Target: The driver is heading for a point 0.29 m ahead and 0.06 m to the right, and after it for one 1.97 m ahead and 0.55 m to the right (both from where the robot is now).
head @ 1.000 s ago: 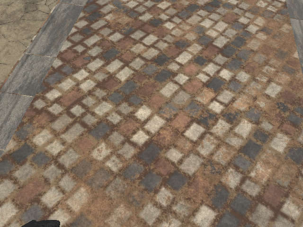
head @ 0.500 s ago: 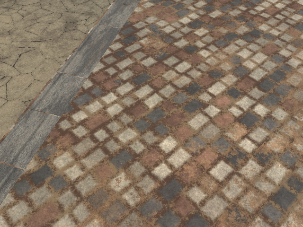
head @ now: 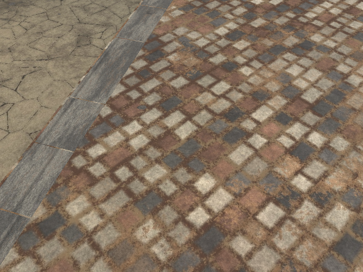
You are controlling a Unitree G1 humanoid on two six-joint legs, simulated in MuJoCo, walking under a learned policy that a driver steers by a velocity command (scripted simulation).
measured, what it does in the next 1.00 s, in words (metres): walks ahead, turning right: left foot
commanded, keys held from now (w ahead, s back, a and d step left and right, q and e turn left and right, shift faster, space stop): no key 0.04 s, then w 0.24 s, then e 0.72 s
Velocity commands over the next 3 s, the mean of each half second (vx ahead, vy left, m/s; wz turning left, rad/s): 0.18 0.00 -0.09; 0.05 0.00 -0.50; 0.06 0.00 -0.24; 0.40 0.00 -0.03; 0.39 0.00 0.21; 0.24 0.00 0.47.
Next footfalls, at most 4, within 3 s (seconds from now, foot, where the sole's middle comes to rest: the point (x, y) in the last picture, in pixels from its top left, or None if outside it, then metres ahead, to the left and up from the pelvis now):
0.70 left None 0.29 0.07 -0.77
1.12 right None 0.17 -0.15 -0.77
1.62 left None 0.30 0.03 -0.77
2.08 right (284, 270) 0.52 -0.34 -0.77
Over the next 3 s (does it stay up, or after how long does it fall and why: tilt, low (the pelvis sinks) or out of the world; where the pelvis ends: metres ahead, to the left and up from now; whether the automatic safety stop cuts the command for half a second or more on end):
stays up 0.74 -0.31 0.01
